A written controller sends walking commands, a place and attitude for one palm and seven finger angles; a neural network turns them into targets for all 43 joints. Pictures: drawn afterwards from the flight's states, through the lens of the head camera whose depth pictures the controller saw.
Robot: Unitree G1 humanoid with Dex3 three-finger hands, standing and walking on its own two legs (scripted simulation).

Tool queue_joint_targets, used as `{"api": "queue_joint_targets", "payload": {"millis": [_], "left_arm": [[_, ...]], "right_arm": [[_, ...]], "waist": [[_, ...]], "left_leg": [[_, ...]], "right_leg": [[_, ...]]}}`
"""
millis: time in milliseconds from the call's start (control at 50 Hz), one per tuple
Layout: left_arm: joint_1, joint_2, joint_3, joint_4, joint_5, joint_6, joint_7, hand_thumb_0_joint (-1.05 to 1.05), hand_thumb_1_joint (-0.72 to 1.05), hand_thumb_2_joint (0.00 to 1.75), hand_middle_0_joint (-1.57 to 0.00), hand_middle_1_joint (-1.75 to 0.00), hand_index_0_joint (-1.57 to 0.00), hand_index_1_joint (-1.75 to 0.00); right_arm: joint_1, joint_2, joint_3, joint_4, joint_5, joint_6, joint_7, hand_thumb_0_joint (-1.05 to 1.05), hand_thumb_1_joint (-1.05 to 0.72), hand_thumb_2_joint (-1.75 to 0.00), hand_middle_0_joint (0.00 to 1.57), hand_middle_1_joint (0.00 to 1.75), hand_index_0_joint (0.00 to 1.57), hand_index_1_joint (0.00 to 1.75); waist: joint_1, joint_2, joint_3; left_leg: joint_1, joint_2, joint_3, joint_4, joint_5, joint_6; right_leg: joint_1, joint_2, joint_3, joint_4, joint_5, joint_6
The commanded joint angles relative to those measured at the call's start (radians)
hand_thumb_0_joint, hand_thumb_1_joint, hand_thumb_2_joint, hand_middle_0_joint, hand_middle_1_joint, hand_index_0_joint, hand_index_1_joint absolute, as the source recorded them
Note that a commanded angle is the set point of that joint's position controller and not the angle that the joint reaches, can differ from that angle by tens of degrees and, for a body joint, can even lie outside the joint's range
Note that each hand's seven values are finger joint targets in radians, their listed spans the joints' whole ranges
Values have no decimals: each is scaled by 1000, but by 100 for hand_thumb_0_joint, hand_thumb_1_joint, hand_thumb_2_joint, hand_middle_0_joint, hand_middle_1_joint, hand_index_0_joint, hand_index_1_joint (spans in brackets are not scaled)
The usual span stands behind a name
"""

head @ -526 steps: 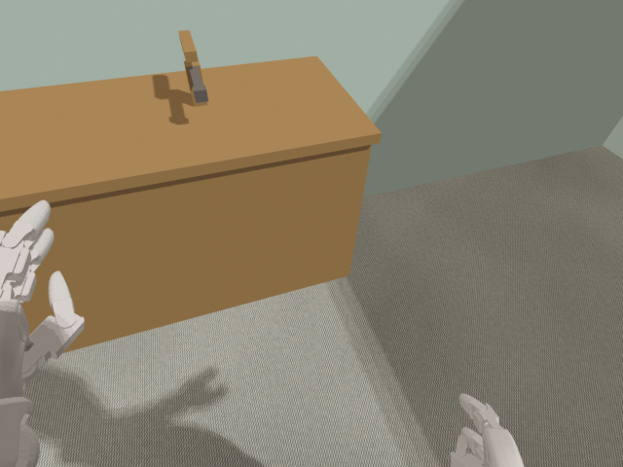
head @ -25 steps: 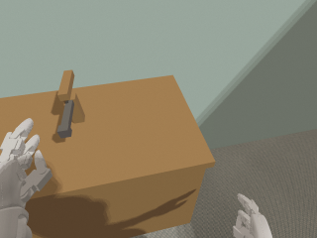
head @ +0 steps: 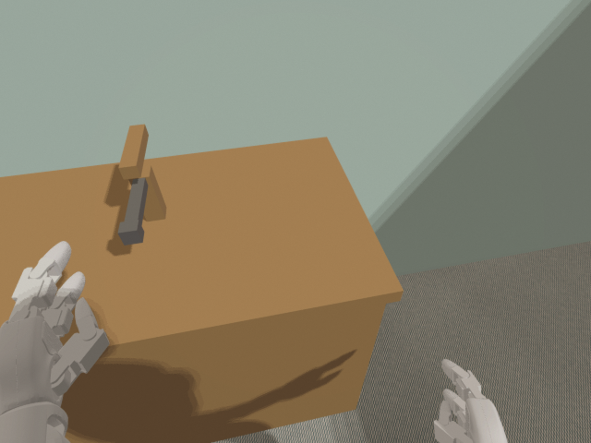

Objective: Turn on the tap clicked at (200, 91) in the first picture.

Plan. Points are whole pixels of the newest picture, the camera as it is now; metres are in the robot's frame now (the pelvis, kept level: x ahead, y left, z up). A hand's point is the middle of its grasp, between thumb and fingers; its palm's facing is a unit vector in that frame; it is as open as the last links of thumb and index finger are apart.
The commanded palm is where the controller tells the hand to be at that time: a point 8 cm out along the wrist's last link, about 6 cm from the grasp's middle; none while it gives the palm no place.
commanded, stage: turn the palm inward beside the body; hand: left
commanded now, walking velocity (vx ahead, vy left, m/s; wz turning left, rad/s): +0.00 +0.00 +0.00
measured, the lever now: (131, 232) +0.38 +0.31 +0.08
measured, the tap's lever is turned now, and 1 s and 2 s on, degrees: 0 0 0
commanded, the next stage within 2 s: reach beside the lever's end, fingers flat in 0.48 s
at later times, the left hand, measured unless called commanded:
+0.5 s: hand (112, 321) +0.20 +0.23 +0.14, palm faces +0.48 -0.87 -0.12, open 7.5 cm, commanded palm +0.15 +0.27 +0.15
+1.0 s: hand (110, 305) +0.22 +0.25 +0.13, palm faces +0.50 -0.86 -0.12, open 7.5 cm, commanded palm +0.18 +0.29 +0.13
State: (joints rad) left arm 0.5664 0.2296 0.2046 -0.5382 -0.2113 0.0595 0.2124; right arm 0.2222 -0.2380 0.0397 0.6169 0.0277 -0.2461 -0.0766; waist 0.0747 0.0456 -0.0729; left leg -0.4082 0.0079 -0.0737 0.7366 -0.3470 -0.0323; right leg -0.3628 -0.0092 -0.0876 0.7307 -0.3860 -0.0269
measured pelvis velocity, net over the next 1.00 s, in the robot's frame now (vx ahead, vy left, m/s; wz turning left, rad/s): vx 0.01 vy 0.00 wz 0.00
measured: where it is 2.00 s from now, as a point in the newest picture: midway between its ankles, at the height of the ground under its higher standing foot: outside the picture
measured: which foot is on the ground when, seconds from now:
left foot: down 0.00-1.00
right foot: down 0.00-1.00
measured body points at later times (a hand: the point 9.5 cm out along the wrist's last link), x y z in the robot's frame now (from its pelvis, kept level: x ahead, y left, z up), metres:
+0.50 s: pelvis +0.02 +0.00 +0.00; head +0.00 -0.02 +0.45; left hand +0.17 +0.27 +0.15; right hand +0.22 -0.22 -0.06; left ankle +0.03 +0.14 -0.71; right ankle +0.00 -0.10 -0.71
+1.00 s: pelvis +0.01 +0.00 +0.00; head +0.01 -0.02 +0.45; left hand +0.19 +0.29 +0.14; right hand +0.21 -0.23 -0.07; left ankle +0.03 +0.14 -0.71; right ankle +0.00 -0.10 -0.71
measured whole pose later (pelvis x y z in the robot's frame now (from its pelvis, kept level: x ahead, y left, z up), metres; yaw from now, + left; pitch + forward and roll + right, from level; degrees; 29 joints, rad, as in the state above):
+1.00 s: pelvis +0.01 +0.00 +0.00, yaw +0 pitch +2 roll +0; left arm 0.41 0.22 0.25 -0.36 -0.22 0.04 0.19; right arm 0.20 -0.24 0.03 0.65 0.03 -0.23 -0.09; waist 0.07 0.04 -0.06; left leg -0.38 0.01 -0.07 0.69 -0.34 -0.04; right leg -0.34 -0.01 -0.09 0.69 -0.38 -0.03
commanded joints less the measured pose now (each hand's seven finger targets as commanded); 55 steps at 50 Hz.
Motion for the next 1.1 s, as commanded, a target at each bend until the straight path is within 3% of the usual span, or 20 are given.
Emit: {"api": "queue_joint_targets", "payload": {"millis": [0, 60, 80, 160, 180, 260, 280, 460, 480, 620, 700, 760, 820, 860, 880, 940, 960, 980, 1060, 1080], "left_arm": [[-80, 125, 92, -225, -6, -80, 7, 0, 90, 90, -20, -30, -20, -30], [-68, 136, 107, -212, -12, -59, 2, 0, 90, 90, -20, -30, -20, -30], [-85, 107, 73, -228, -14, -56, -3, 0, 90, 90, -20, -30, -20, -30], [-64, 144, 110, -218, -6, -40, -2, 0, 90, 90, -20, -30, -20, -30], [-80, 109, 73, -233, -4, -42, -4, 0, 90, 90, -20, -30, -20, -30], [-70, 147, 122, -227, -5, -49, 3, 0, 90, 90, -20, -30, -20, -30], [-79, 111, 90, -237, -8, -55, 0, 0, 90, 90, -20, -30, -20, -30], [-67, 128, 110, -209, -8, -45, -14, 0, 90, 90, -20, -30, -20, -30], [-83, 100, 77, -222, -5, -47, -16, 0, 90, 90, -20, -30, -20, -30], [-63, 123, 130, -166, -10, -60, -12, 0, 90, 90, -20, -30, -20, -30], [-142, 114, 114, -144, -13, -69, -19, 0, 90, 90, -20, -30, -20, -30], [-158, 154, 152, -113, -9, -80, -18, 0, 90, 90, -20, -30, -20, -30], [-212, 130, 120, -91, -10, -92, -24, 0, 90, 90, -20, -30, -20, -30], [-228, 166, 157, -63, -6, -93, -19, 0, 90, 90, -20, -30, -20, -30], [-258, 129, 117, -61, -5, -96, -22, 0, 90, 90, -20, -30, -20, -30], [-269, 134, 121, -32, -6, -93, -18, 0, 90, 90, -20, -30, -20, -30], [-268, 174, 167, -8, -2, -92, -9, 0, 90, 90, -20, -30, -20, -30], [-287, 139, 129, -7, 0, -90, -11, 0, 90, 90, -20, -30, -20, -30], [-319, 175, 171, 33, 5, -93, 2, 0, 90, 90, -20, -29, -20, -29], [-338, 145, 137, 36, 6, -95, 1, 0, 90, 90, -19, -29, -19, -29]], "right_arm": [[-151, -106, -41, -168, 3, -71, -6, 0, -90, -90, 20, 30, 20, 30], [-152, -108, -42, -158, 7, -73, -10, 0, -90, -90, 20, 30, 20, 30], [-148, -103, -38, -165, 8, -72, -11, 0, -90, -90, 20, 30, 20, 30], [-142, -107, -40, -160, 5, -71, -13, 0, -90, -90, 20, 30, 20, 30], [-144, -103, -40, -167, 5, -69, -12, 0, -90, -90, 20, 30, 20, 30], [-140, -106, -44, -160, 2, -71, -11, 0, -90, -90, 20, 30, 20, 30], [-135, -101, -42, -165, 2, -69, -9, 0, -90, -90, 20, 30, 20, 30], [-128, -108, -47, -158, 4, -63, -12, 0, -90, -90, 20, 30, 20, 30], [-127, -102, -44, -163, 4, -61, -12, 0, -90, -90, 20, 30, 20, 30], [-118, -105, -51, -151, 1, -51, -12, 0, -90, -90, 20, 30, 20, 30], [-131, -105, -50, -145, 4, -47, -17, 0, -90, -90, 20, 30, 20, 30], [-134, -108, -52, -133, 4, -49, -21, 0, -90, -90, 20, 30, 20, 30], [-134, -109, -49, -130, 3, -51, -21, 0, -90, -90, 20, 30, 20, 30], [-137, -109, -50, -118, 4, -48, -25, 0, -90, -90, 20, 30, 20, 30], [-142, -105, -47, -124, 4, -48, -23, 0, -90, -90, 20, 30, 20, 30], [-144, -111, -49, -125, 1, -47, -23, 0, -90, -90, 20, 30, 20, 30], [-145, -112, -51, -116, 4, -42, -24, 0, -90, -90, 20, 30, 20, 30], [-150, -108, -47, -122, 3, -37, -24, 0, -90, -90, 20, 30, 20, 30], [-154, -112, -51, -115, 2, -29, -24, 0, -90, -90, 20, 30, 20, 30], [-153, -110, -49, -118, 1, -24, -23, 0, -90, -90, 20, 30, 20, 30]], "waist": [[-5, -20, -39], [4, -16, -35], [-5, -14, -39], [5, -20, -31], [-5, -14, -44], [6, -16, -48], [-1, -24, -64], [6, -39, -69], [-2, -30, -67], [4, -52, -69], [-9, -33, -55], [-1, -19, -57], [-16, -26, -67], [-9, -3, -59], [-19, -4, -54], [-16, -21, -78], [-10, -17, -70], [-17, -8, -73], [-10, -11, -81], [-20, -20, -93]], "left_leg": [[36, -26, 26, -109, 65, 59], [37, -27, 24, -111, 79, 59], [41, -29, 25, -113, 80, 60], [43, -27, 25, -111, 108, 60], [54, -28, 29, -110, 112, 61], [57, -27, 29, -107, 141, 60], [65, -28, 30, -105, 156, 60], [77, -26, 37, -105, 211, 60], [82, -25, 37, -109, 210, 59], [80, -22, 40, -108, 251, 54], [82, -25, 37, -114, 213, 56], [80, -26, 35, -120, 203, 56], [82, -28, 33, -121, 191, 56], [78, -28, 33, -128, 180, 54], [80, -29, 33, -132, 177, 53], [82, -29, 33, -133, 180, 55], [76, -28, 32, -138, 173, 53], [80, -29, 34, -142, 169, 52], [80, -27, 35, -144, 178, 52], [87, -28, 36, -145, 182, 52]], "right_leg": [[-32, -9, 24, -179, 47, 17], [-18, -9, 26, -184, 64, 14], [-20, -12, 24, -180, 67, 16], [-11, -9, 25, -186, 97, 16], [-14, -11, 23, -181, 100, 16], [0, -8, 25, -180, 138, 16], [6, -11, 22, -171, 157, 16], [35, -10, 25, -173, 237, 17], [28, -13, 22, -169, 234, 17], [46, -10, 21, -163, 289, 16], [24, -9, 26, -175, 241, 18], [31, -8, 32, -184, 225, 15], [25, -10, 32, -182, 212, 17], [30, -7, 34, -189, 196, 14], [26, -11, 33, -186, 194, 14], [33, -8, 33, -185, 197, 16], [38, -5, 35, -192, 189, 14], [32, -8, 32, -188, 179, 14], [42, -4, 35, -192, 191, 12], [41, -4, 34, -186, 194, 13]]}}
